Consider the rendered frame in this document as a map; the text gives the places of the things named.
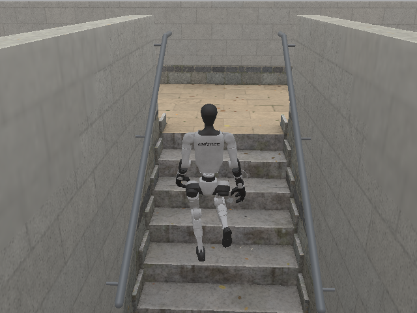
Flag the stairs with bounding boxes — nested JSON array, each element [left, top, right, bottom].
[[137, 133, 303, 313]]

